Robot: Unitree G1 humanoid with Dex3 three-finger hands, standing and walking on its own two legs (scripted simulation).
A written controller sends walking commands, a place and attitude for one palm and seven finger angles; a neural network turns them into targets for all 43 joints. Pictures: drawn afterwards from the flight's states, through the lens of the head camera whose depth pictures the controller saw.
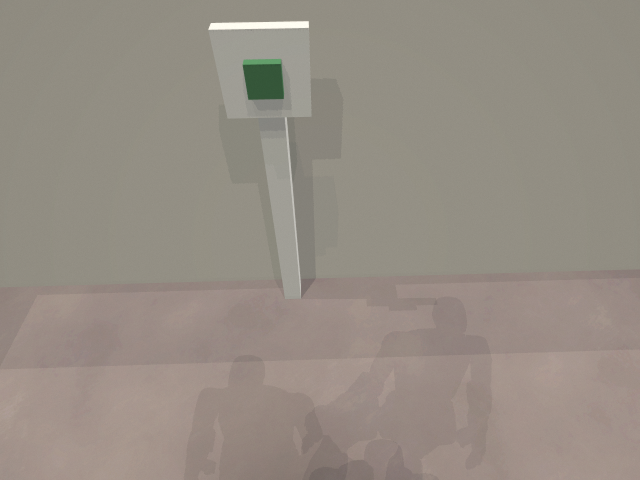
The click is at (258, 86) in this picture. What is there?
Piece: button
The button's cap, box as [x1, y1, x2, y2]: [243, 59, 283, 99]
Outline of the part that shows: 243,60 243,69 248,99 283,98 280,59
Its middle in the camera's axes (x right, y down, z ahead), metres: -0.11 -0.31 +0.75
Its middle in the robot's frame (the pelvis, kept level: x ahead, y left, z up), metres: +0.79 +0.15 +0.10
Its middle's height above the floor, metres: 0.88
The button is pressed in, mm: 0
